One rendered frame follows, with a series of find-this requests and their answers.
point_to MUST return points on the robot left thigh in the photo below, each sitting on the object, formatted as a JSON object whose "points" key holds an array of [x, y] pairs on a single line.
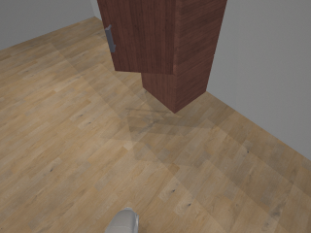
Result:
{"points": [[125, 221]]}

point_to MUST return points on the cupboard door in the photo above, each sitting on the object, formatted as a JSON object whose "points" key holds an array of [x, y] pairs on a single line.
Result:
{"points": [[143, 32]]}

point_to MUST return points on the handle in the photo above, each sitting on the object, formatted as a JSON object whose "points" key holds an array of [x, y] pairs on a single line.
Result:
{"points": [[109, 36]]}

